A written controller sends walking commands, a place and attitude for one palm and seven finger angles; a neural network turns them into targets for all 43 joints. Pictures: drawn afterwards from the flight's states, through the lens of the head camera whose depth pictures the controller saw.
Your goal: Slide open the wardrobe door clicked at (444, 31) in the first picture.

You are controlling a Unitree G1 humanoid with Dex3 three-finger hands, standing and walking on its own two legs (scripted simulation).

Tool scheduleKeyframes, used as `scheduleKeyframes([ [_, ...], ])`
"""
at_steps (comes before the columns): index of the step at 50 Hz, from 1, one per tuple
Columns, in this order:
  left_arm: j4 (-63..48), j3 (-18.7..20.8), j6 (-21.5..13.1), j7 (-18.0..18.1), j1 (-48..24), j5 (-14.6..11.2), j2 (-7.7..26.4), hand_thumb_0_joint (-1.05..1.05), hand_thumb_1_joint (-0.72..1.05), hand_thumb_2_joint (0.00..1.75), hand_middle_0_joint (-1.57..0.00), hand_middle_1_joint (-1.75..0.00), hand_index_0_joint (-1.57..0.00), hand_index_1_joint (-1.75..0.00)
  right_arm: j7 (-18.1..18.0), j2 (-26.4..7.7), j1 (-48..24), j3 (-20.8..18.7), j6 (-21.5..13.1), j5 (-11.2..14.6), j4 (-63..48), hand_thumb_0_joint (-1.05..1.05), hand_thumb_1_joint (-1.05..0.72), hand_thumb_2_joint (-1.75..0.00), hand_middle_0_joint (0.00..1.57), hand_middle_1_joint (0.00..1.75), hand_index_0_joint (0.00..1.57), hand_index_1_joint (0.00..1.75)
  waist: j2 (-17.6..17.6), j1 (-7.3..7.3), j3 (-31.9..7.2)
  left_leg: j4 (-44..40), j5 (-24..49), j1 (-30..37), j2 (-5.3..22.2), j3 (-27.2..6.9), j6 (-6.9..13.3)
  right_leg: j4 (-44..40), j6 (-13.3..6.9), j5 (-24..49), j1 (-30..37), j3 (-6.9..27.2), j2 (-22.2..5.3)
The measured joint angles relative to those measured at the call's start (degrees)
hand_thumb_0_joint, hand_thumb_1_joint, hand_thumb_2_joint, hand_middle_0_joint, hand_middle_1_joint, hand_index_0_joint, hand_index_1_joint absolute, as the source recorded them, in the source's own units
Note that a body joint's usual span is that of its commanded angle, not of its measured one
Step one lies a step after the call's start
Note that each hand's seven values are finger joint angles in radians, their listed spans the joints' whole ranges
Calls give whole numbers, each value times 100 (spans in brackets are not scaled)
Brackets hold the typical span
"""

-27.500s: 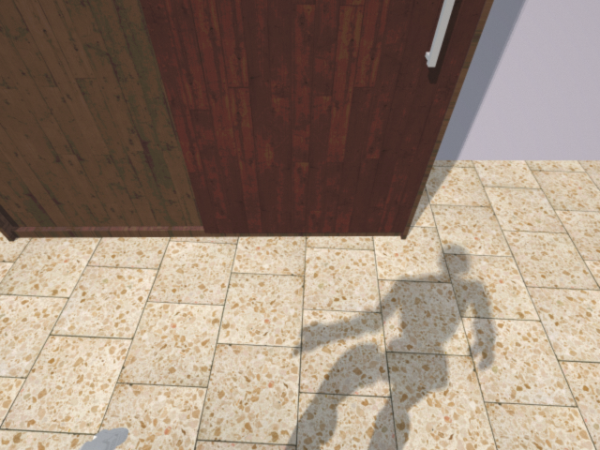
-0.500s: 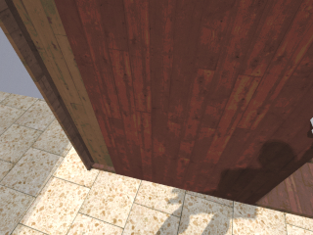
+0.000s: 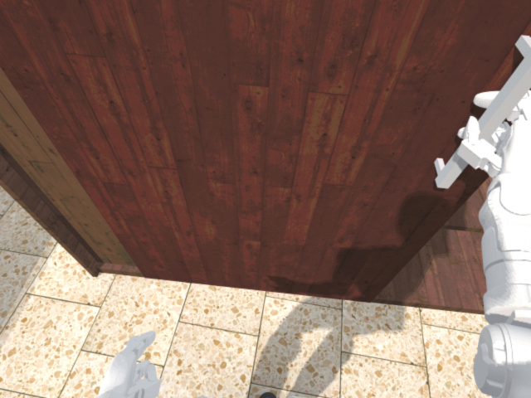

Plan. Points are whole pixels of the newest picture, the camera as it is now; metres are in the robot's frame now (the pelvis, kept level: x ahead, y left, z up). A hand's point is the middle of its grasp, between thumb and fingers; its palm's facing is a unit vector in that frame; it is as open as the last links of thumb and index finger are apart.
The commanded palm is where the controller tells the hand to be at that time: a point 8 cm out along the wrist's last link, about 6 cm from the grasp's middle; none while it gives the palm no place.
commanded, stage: stop walking and hold the door there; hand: right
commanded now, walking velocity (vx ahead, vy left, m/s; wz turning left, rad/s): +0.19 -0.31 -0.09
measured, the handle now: (477, 123) +0.48 -0.29 +0.16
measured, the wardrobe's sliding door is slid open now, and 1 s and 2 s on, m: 0.63 0.63 0.63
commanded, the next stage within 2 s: loosen the grip on the handle in 1.20 s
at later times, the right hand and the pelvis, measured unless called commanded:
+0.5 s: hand (464, 152) +0.43 -0.27 +0.15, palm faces +0.16 +0.98 -0.09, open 5.8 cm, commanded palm +0.40 -0.29 +0.14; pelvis +0.01 -0.10 -0.02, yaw -2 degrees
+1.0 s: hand (466, 153) +0.43 -0.27 +0.15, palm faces +0.14 +0.98 -0.11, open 6.0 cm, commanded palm +0.40 -0.29 +0.14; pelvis +0.03 -0.11 +0.00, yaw -3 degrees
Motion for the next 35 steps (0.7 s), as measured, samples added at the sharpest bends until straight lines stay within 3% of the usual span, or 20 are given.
scheduleKeyframes([
  [1, -44, 0, -15, -47, 0, 27, -7, 1, 90, 90, -20, -30, -20, -30, 15, 40, -25, 28, 23, 10, -56, -10, -71, -80, 42, 138, 26, 137, -10, -9, -4, -608, 177, 269, 15, 116, 84, 69, 88, -16, -85, -5, 55],
  [2, -116, 1, -21, -109, 29, 46, -14, 1, 90, 90, -20, -30, -20, -30, 51, 58, -103, 82, 49, 0, -101, -11, -71, -80, 43, 138, 26, 137, 73, -14, -38, -1329, 537, 573, 129, 174, 309, 443, 481, -142, -347, 9, 158],
  [3, -116, -15, -3, -166, -46, 56, 47, 1, 90, 90, -20, -30, -20, -30, 66, 94, -130, 75, 13, -9, -187, -11, -71, -80, 43, 139, 26, 137, 54, -74, 10, -1435, 721, 556, 190, 144, 340, 1375, 794, -716, -736, 200, 176],
  [5, 28, 10, 36, -226, -239, 88, 174, 1, 90, 90, -20, -30, -20, -30, 24, 194, -5, 71, -52, 60, -461, -11, -70, -80, 44, 139, 26, 136, -70, -69, 232, -1251, 709, 563, 250, 54, 124, 3160, 1062, -1334, -1252, 730, 132],
  [7, 133, 54, 63, -221, -258, 62, 195, 1, 90, 90, -20, -30, -20, -30, 75, 290, 117, 151, -33, 16, -725, -11, -72, -82, 44, 139, 28, 137, 46, 22, 367, -1306, 687, 717, 458, 16, -117, 3892, 1160, -1492, -1458, 907, -57],
  [9, 176, 90, 105, -168, -211, 51, 193, 1, 90, 90, -20, -30, -20, -30, 179, 404, 230, 167, -161, -36, -969, -11, -70, -82, 45, 139, 31, 137, 284, 113, 463, -1420, 710, 859, 756, -5, -297, 3588, 1150, -1521, -1436, 858, -354],
  [11, 168, 133, 153, -75, -141, 63, 218, 1, 90, 90, -20, -30, -20, -30, 255, 514, 257, 262, -209, -119, -1194, -12, -69, -83, 45, 139, 34, 138, 525, 167, 554, -1423, 704, 940, 1072, -42, -435, 2540, 1096, -1309, -1145, 699, -612],
  [13, 118, 219, 180, 33, -45, 83, 319, 1, 90, 90, -20, -30, -20, -30, 163, 744, 408, 396, -218, -193, -1642, -13, -67, -80, 48, 140, 37, 138, 599, 170, 593, -1039, 587, 848, 1326, -111, -454, 1346, 1080, -555, -661, 488, -769],
  [14, 47, 279, 175, 70, 23, 80, 442, 1, 90, 90, -20, -30, -20, -30, 99, 893, 505, 467, -200, -193, -1867, -15, -66, -78, 49, 140, 38, 139, 427, 129, 531, -550, 490, 621, 1286, -210, -336, 931, 987, 41, -429, 518, -945],
  [15, 46, 372, 146, 108, 0, 66, 466, 1, 90, 90, -20, -29, -20, -30, 55, 969, 536, 570, -171, -153, -2062, -15, -65, -76, 48, 140, 39, 139, 330, 144, 528, 156, 193, 327, 1178, -459, -247, 1000, 1125, -3, -440, 557, -1015],
  [17, 121, 464, 105, 146, -187, -4, 201, 1, 90, 90, -20, -29, -20, -30, 47, 1018, 392, 811, -74, -33, -2316, -14, -67, -75, 47, 140, 38, 138, 473, 134, 787, 1379, -238, -119, 776, -1024, -119, 1461, 1183, -356, -553, 599, -935],
  [19, 137, 358, 53, 116, -335, -7, -93, 1, 90, 90, -20, -29, -20, -30, 60, 1063, 347, 884, 67, 5, -2497, -12, -71, -77, 47, 140, 33, 135, 562, 115, 888, 1797, -238, -463, 361, -1091, -54, 1466, 1151, -433, -542, 625, -936],
  [23, -41, 80, -112, -26, -404, 38, -491, 1, 90, 90, -20, -29, -20, -30, -7, 1204, 380, 990, 284, 142, -2733, -7, -77, -81, 46, 140, 27, 134, 455, -39, 948, 826, 0, -571, -107, -696, 30, 1243, 1169, -298, -472, 630, -1059],
  [26, -156, -109, -181, -100, -425, 73, -618, 1, 90, 90, -20, -29, -20, -30, -12, 1219, 416, 987, 340, 201, -2735, -7, -77, -80, 46, 140, 24, 135, 289, -130, 917, -319, 516, -212, -288, -543, 77, 1300, 1213, -331, -506, 634, -1126],
  [28, -142, -201, -166, -108, -511, 73, -606, 1, 90, 90, -20, -29, -20, -30, -18, 1185, 483, 933, 341, 176, -2725, -7, -77, -80, 46, 140, 24, 135, 108, -60, 927, -587, 971, -71, -367, -443, 324, 1444, 1179, -423, -544, 723, -1180],
  [32, -9, -236, -188, -15, -532, 68, -478, 1, 90, 90, -20, -30, -20, -30, 7, 1253, 706, 952, 299, 164, -2748, -7, -76, -80, 46, 140, 26, 136, 178, 82, 799, -733, 891, 35, -181, -408, 391, 2387, 1073, -1562, -657, 888, -734],
  [35, 6, -200, -184, 107, -444, 105, -300, 1, 90, 90, -20, -30, -20, -30, 16, 1362, 851, 1057, 283, 104, -2804, -6, -74, -80, 46, 140, 29, 137, 339, 131, 635, -942, 967, 112, -37, -420, 301, 1676, 1031, -1381, -208, 649, -531],
])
